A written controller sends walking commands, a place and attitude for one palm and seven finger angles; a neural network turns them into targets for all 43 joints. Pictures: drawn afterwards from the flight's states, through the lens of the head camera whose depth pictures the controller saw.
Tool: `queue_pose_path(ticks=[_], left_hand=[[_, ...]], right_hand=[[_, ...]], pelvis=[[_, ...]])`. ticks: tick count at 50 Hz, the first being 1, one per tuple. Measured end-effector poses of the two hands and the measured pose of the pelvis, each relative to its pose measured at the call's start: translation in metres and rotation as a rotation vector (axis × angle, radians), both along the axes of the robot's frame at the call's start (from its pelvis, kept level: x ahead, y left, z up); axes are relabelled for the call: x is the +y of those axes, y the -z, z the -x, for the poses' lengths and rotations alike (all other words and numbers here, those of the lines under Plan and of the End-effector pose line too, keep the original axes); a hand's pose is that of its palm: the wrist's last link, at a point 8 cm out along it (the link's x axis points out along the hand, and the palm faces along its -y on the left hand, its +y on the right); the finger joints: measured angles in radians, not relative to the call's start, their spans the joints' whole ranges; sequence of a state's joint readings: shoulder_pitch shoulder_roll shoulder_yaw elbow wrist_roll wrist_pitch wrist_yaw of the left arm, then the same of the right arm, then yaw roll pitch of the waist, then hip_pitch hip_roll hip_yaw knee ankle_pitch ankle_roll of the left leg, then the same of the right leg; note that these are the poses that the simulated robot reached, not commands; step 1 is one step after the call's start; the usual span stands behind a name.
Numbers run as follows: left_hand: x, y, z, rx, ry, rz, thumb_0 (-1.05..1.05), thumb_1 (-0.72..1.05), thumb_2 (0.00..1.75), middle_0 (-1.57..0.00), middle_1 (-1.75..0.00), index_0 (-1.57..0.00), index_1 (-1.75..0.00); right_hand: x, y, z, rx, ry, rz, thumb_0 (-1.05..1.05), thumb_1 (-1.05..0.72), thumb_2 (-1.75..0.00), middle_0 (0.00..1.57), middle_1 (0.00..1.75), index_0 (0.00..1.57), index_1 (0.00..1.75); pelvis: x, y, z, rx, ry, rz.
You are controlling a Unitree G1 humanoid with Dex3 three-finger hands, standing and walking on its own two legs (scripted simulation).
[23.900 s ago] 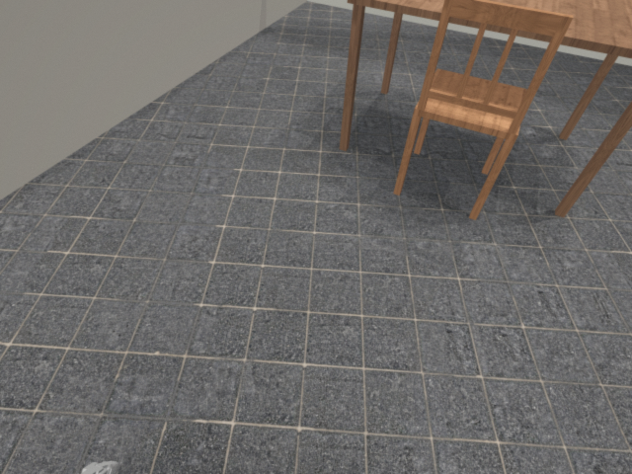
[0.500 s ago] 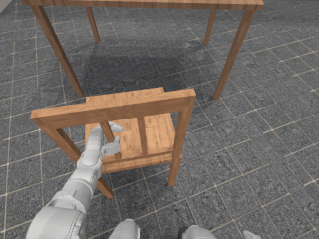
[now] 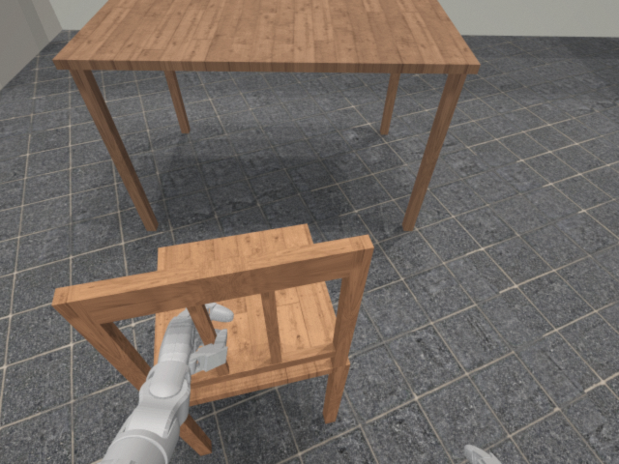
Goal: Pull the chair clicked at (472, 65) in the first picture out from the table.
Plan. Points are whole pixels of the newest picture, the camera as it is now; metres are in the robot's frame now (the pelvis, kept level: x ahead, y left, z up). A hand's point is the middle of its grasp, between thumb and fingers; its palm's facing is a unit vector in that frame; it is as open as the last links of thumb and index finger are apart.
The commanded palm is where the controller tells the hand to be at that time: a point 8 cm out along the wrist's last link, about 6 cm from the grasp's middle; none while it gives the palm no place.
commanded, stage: stop walking, hand still on the chair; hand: left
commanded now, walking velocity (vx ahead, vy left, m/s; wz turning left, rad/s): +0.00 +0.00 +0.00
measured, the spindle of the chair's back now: (211, 341) +0.31 +0.17 -0.09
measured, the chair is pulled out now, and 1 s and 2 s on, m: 0.60 0.60 0.60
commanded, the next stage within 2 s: open the thumb and straighten the fingers in 0.46 s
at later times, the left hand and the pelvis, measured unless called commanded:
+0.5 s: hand (220, 346) +0.29 +0.15 -0.06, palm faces +0.06 -0.98 -0.18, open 5.3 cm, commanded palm +0.27 +0.20 -0.04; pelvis +0.04 +0.00 +0.01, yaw +0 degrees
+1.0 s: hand (210, 338) +0.30 +0.17 -0.07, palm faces +0.06 -0.98 -0.17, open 13.1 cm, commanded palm +0.28 +0.21 -0.04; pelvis +0.06 +0.00 -0.02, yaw +1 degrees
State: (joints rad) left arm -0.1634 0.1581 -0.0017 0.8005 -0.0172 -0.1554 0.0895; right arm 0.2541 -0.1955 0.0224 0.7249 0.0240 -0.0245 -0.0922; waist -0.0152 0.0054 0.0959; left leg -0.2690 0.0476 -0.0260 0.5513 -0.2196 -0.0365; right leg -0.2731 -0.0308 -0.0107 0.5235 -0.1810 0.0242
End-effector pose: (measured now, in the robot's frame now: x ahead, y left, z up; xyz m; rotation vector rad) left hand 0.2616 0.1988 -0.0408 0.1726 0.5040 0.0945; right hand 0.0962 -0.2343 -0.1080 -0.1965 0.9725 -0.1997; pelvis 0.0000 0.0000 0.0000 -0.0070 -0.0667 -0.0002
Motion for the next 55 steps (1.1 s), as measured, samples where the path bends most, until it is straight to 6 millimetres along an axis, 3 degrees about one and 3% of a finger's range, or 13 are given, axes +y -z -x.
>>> queue_pose_path(ticks=[7,18,25,33,38,44,49,55], left_hand=[[0.001,-0.001,-0.002,0.016,0.005,-0.002,0.03,0.68,0.82,-0.27,-1.22,-0.5,-1.45],[0.001,-0.001,-0.003,0.031,-0.003,0.0,0.03,0.67,0.83,-0.27,-1.23,-0.5,-1.45],[0.0,-0.002,-0.003,0.036,-0.02,0.005,0.04,0.68,0.83,-0.26,-1.24,-0.5,-1.45],[0.002,0.002,-0.005,0.026,-0.044,0.038,0.03,0.65,0.81,-0.29,-1.28,-0.5,-1.45],[0.008,0.002,-0.01,-0.001,-0.008,0.024,0.02,0.44,0.69,-0.38,-1.35,-0.5,-1.45],[0.017,0.007,-0.016,0.032,-0.019,0.013,0.01,-0.04,0.45,-0.43,-1.35,-0.47,-1.38],[0.02,0.007,-0.019,0.047,-0.025,0.014,0.0,-0.33,0.31,-0.39,-1.16,-0.4,-1.17],[0.017,0.008,-0.021,0.053,-0.018,0.02,0.0,-0.47,0.23,-0.27,-0.8,-0.27,-0.81]], right_hand=[[0.009,-0.005,-0.034,-0.039,-0.012,-0.017,0.01,-0.9,-0.9,0.2,0.3,0.2,0.3],[-0.001,-0.019,-0.079,-0.099,-0.023,0.011,0.01,-0.9,-0.9,0.2,0.3,0.2,0.3],[-0.007,-0.025,-0.088,-0.113,-0.023,0.021,0.01,-0.91,-0.9,0.2,0.3,0.2,0.3],[-0.013,-0.021,-0.081,-0.107,-0.011,-0.013,0.01,-0.9,-0.9,0.2,0.3,0.2,0.3],[-0.022,-0.013,-0.079,-0.123,-0.01,0.004,0.01,-0.9,-0.9,0.2,0.3,0.2,0.3],[-0.025,-0.002,-0.086,-0.134,-0.012,0.024,0.01,-0.91,-0.9,0.2,0.3,0.2,0.3],[-0.019,0.004,-0.099,-0.161,-0.022,0.027,0.01,-0.91,-0.9,0.2,0.3,0.2,0.3],[-0.007,0.006,-0.12,-0.198,-0.048,0.014,0.01,-0.91,-0.9,0.2,0.3,0.2,0.3]], pelvis=[[0.004,-0.005,-0.02,0.018,0.011,-0.004],[0.002,-0.008,-0.04,0.025,0.013,-0.006],[-0.002,-0.008,-0.044,0.025,0.008,-0.004],[-0.006,-0.003,-0.045,0.079,-0.015,-0.005],[-0.005,0.008,-0.046,0.134,-0.016,-0.002],[-0.001,0.018,-0.053,0.185,-0.016,-0.001],[0.003,0.024,-0.062,0.214,-0.018,0.0],[0.006,0.029,-0.071,0.235,-0.024,0.004]])
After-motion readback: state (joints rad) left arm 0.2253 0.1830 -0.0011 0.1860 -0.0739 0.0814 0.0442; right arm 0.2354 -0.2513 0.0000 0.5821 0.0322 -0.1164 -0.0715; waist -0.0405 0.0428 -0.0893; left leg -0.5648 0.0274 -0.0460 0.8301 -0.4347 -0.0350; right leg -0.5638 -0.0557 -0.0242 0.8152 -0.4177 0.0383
